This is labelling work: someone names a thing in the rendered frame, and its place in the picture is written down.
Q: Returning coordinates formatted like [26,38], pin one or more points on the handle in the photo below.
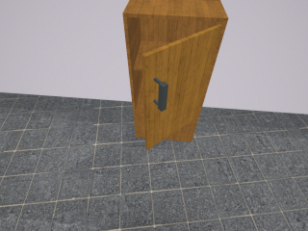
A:
[162,95]

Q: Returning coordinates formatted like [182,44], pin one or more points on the cupboard door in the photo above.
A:
[185,66]

